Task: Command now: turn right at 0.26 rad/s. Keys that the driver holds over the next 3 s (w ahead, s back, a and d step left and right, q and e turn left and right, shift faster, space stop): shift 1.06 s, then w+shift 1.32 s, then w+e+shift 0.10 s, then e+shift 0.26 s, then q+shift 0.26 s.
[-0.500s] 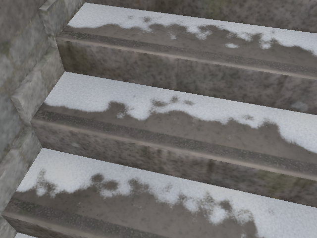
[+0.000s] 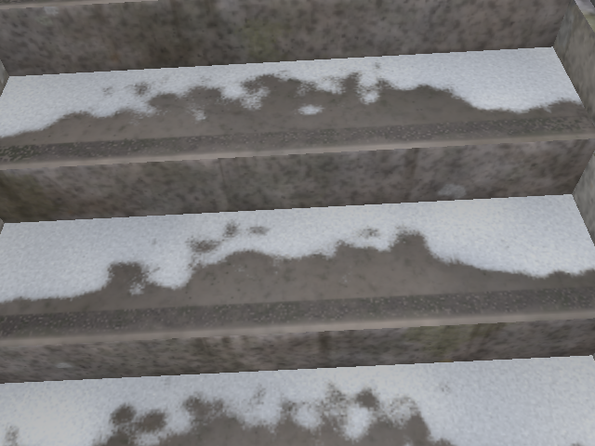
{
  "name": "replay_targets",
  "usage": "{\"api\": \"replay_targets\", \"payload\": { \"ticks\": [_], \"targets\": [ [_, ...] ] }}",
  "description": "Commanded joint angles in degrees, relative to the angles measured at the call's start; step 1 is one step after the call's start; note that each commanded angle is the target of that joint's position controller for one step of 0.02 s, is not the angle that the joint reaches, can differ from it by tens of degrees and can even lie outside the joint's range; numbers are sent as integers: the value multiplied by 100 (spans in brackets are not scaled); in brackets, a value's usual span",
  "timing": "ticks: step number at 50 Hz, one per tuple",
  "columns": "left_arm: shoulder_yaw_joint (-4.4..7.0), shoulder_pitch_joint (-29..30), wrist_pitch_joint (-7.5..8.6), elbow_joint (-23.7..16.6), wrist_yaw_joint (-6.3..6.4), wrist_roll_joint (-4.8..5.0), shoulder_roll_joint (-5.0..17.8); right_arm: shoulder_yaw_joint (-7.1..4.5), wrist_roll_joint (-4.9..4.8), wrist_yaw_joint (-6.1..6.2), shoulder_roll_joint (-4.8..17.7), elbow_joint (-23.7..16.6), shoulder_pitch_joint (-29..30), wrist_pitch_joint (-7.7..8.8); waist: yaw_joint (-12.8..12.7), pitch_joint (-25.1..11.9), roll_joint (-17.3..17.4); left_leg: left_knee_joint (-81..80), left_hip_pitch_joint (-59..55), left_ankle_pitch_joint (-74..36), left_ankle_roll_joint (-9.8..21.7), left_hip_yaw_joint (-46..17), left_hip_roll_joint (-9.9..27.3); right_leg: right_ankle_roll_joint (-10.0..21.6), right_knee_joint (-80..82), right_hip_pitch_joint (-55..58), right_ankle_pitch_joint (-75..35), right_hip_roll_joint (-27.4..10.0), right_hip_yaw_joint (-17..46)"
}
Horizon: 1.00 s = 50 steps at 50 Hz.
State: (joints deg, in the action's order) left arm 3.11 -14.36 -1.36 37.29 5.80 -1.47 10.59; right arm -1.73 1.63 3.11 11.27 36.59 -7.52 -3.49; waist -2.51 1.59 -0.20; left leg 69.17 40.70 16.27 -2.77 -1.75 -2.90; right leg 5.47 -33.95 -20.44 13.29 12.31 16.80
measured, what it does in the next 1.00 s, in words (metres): steps on the spot: left foot, then right foot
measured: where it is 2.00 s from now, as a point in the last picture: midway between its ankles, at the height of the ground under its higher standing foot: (215, 386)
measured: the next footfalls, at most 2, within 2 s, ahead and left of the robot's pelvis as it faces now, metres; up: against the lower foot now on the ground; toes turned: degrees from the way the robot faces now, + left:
left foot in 0.14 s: +0.10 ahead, +0.13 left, +0.00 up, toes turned -2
right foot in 0.42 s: +0.09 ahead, -0.08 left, +0.00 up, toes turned -1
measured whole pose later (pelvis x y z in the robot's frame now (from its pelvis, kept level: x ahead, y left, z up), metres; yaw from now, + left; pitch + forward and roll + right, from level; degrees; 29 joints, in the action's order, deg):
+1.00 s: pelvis +0.08 +0.02 +0.01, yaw -2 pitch -1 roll +1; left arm -0.9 -21.9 1.4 54.0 3.7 -0.7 8.2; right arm -0.3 0.5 3.7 8.7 57.1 -19.0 0.5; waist 1.0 0.2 -0.1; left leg 19.7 6.6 12.5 1.5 0.6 -1.9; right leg 1.9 -22.4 -7.3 14.3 1.5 1.2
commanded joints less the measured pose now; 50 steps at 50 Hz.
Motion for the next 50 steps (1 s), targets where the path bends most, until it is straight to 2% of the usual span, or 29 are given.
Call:
{"api": "replay_targets", "payload": {
  "ticks": [1, 2, 4, 6, 7, 8, 9, 10, 11, 12, 13, 14, 15, 16, 17, 19, 20, 21, 22, 23, 25, 28, 30, 34, 37, 38, 39, 43, 50],
  "targets": [
    [208, -406, 52, -240, -9, -56, 647, 36, -113, -31, 62, -404, 248, 183, -186, -525, -658, -1366, -236, 429, 104, 16, 97, 689, 841, 1010, -1670, -1587, 1403],
    [228, -430, 23, -213, -51, -55, 669, 31, -196, -44, 90, -362, 137, 224, -199, -554, -727, -1943, -727, 667, 163, 27, 96, 659, 896, 935, -1991, -1604, 1347],
    [217, -401, 28, -146, -130, -56, 624, -7, -348, 25, 130, -255, -148, 278, -50, -513, -809, -3230, -1859, 416, 300, 52, 81, 570, 1113, 655, -2478, -1664, 1371],
    [165, -327, 87, -88, -250, 4, 542, -70, -281, 143, 96, -41, -556, 294, 244, -573, -510, -4998, -3052, -667, 383, 107, 84, 394, 859, 499, -2372, -1492, 1192],
    [130, -498, 155, -28, -325, 86, 333, -134, -136, 166, 338, -61, -428, 362, 163, -590, 241, -5310, -3779, -958, 429, -379, 579, 146, 224, -65, -1264, -1174, 759],
    [-3, -837, 197, -9, -384, 169, -74, -146, 34, 180, 598, -115, -365, 416, 67, -935, 1360, -5085, -4775, -2612, 843, -1523, 1757, -211, -558, -1098, 1015, -736, 72],
    [128, -668, 152, 53, -284, 248, 384, -95, 72, 138, 368, -43, -631, 452, 401, -1243, 1486, -5067, -4044, -3146, 1699, -1846, 2276, -358, -1300, -756, 2087, -503, -734],
    [177, -539, 141, 148, -236, 196, 540, 6, 63, 91, 28, -12, -685, 504, 424, -1091, 937, -5176, -3640, -2610, 1874, -1861, 2071, -527, -1806, -534, 1961, -730, -848],
    [153, -564, 105, 283, -254, 148, 424, 78, 33, 59, -170, 140, -696, 537, 388, -851, 567, -5268, -3340, -1811, 1760, -1608, 1772, -611, -2012, -447, 1720, -839, -879],
    [126, -634, 64, 374, -285, 147, 333, 75, 60, 58, -120, 226, -665, 531, 334, -652, 456, -5286, -3158, -1455, 1606, -1345, 1535, -654, -2160, -434, 1650, -926, -1037],
    [116, -607, 15, 399, -327, 107, 264, 81, 26, 79, -97, 327, -753, 536, 342, -493, 450, -5315, -3083, -1447, 1542, -1207, 1445, -704, -2014, -427, 1593, -1031, -1147],
    [85, -608, -10, 435, -357, 120, 185, 66, 58, 73, -21, 368, -785, 532, 300, -365, 493, -5240, -3097, -1486, 1446, -1025, 1262, -710, -1711, -411, 1605, -1026, -1283],
    [58, -436, -12, 398, -380, 131, 161, 49, 64, 72, 42, 410, -867, 555, 366, -278, 403, -5225, -3281, -1416, 1346, -1008, 1192, -705, -1205, -496, 1605, -1052, -1364],
    [30, -498, -41, 430, -356, 171, 93, 33, 99, 63, 66, 431, -789, 562, 312, -236, 644, -5200, -3249, -1411, 1286, -973, 1114, -678, -794, -309, 1600, -1065, -1507],
    [4, -443, -25, 417, -341, 196, 60, 24, 40, 54, 102, 436, -782, 590, 320, -151, 733, -5216, -3261, -1215, 1264, -995, 1075, -653, -268, -224, 1464, -1077, -1606],
    [-24, -629, 1, 572, -299, 186, 46, -49, -32, 63, 211, 550, -794, 595, 226, -200, 793, -5093, -3174, -991, 1217, -904, 944, -576, 778, 326, 566, -1028, -1835],
    [-33, -620, 27, 587, -286, 156, 140, -80, -64, 50, 252, 622, -906, 624, 267, -216, 756, -5068, -2965, -1064, 1182, -944, 961, -506, 792, 587, -48, -1129, -1715],
    [-28, -717, 80, 580, -281, 128, 212, -76, -146, 23, 168, 681, -995, 641, 215, -299, 584, -5109, -2722, -715, 1086, -976, 1003, -453, 673, 905, -456, -1347, -1480],
    [-32, -771, 122, 552, -281, 99, 281, -74, -166, -8, 121, 709, -961, 636, 203, -256, 442, -5104, -2510, -247, 1033, -916, 913, -396, 708, 989, -588, -1498, -1322],
    [-50, -761, 165, 580, -290, 65, 271, -40, -190, -16, -21, 746, -1026, 591, 275, -75, -96, -5238, -2568, 15, 955, -680, 733, -318, 738, 683, -472, -1566, -1215],
    [-140, -735, 266, 666, -275, 98, 59, -4, -128, 5, -102, 877, -1049, 536, 292, 216, -335, -5027, -2924, -742, 877, -453, 650, -268, 994, 424, -755, -1675, -1104],
    [-162, -943, 319, 807, -223, 119, 113, -50, -72, -17, 28, 1173, -1349, 535, 326, -186, -270, -4904, -3520, -2063, 860, -339, 677, -221, 1048, 637, -1427, -1718, -1131],
    [-175, -968, 334, 859, -225, 129, 155, -39, -79, -34, 8, 1275, -1395, 549, 357, -265, -238, -4956, -3689, -2256, 873, -324, 696, -188, 1056, 751, -1618, -1723, -1148],
    [-209, -1077, 331, 1060, -223, 124, 169, -24, -67, -9, 86, 1411, -1326, 470, 340, -132, -45, -5023, -3758, -2154, 877, -311, 707, -130, 1164, 719, -1547, -1754, -1157],
    [-248, -1097, 332, 1186, -217, 110, 134, -3, -76, 3, 91, 1522, -1358, 444, 363, -60, -37, -5060, -3748, -2016, 862, -287, 723, -113, 1239, 737, -1565, -1771, -1141],
    [-251, -1103, 331, 1200, -225, 69, 181, 16, -77, 20, 62, 1572, -1390, 446, 364, -15, -20, -5048, -3709, -1933, 860, -281, 714, -113, 1288, 783, -1625, -1788, -1113],
    [-252, -1083, 325, 1210, -226, 71, 205, 25, -102, 39, 57, 1625, -1410, 440, 378, 43, -34, -5078, -3691, -1832, 846, -285, 724, -125, 1326, 772, -1640, -1808, -1090],
    [-278, -1077, 336, 1358, -199, 95, 226, 43, -101, 84, 153, 1745, -1399, 448, 371, 47, -82, -5102, -3651, -1596, 823, -285, 763, -103, 1459, 875, -1592, -1833, -1033],
    [-315, -1168, 311, 1576, -203, 67, 229, 86, -119, 70, 135, 2033, -1629, 424, 383, 181, -109, -5141, -3540, -1107, 775, -278, 742, -78, 1554, 864, -1305, -1885, -951]
  ]
}}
